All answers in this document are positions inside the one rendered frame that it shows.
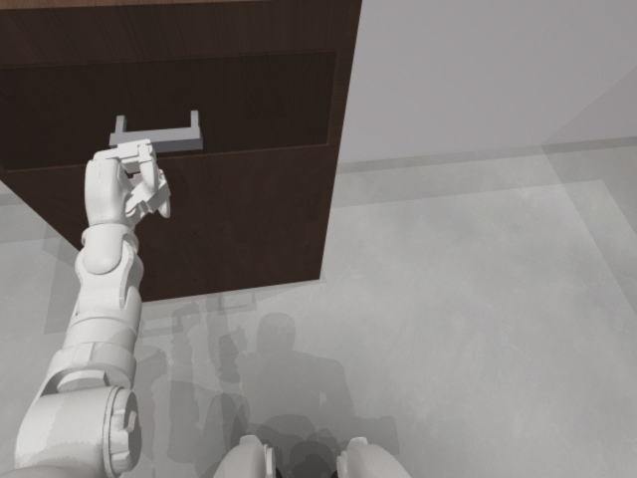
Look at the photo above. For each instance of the left robot upper arm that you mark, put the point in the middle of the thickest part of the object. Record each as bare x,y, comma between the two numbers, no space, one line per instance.
90,433

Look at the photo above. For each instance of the robot left hand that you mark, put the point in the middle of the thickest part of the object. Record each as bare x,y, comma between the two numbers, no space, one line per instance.
107,187

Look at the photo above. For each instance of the drawer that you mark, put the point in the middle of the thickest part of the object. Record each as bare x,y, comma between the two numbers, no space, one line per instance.
62,113

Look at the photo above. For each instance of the left robot thigh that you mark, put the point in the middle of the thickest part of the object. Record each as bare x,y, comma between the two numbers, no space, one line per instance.
251,460

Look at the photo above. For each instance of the handle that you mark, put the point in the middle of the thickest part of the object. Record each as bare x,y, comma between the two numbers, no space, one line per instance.
162,140

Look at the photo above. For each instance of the cabinet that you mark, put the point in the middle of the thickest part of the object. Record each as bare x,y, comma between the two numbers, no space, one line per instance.
238,219

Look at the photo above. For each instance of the left robot forearm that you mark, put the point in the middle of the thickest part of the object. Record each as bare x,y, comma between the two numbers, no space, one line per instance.
100,339

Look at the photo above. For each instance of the right robot shin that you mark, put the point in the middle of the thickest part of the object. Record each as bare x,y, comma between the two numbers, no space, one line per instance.
356,441

